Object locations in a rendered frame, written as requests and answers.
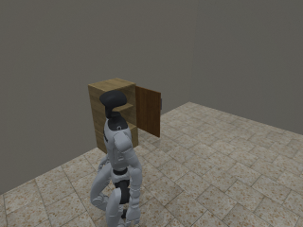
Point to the left robot thigh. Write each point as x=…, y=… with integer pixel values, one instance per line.
x=114, y=207

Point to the cupboard door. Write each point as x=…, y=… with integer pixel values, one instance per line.
x=148, y=110

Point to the robot left forearm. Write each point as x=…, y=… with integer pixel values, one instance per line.
x=135, y=186

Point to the right robot hand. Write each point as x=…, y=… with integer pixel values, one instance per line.
x=103, y=161

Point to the left robot hand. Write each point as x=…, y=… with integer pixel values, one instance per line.
x=132, y=214

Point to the robot right foot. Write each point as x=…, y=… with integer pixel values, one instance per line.
x=124, y=213

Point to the robot left upper arm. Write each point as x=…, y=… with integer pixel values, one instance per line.
x=124, y=146

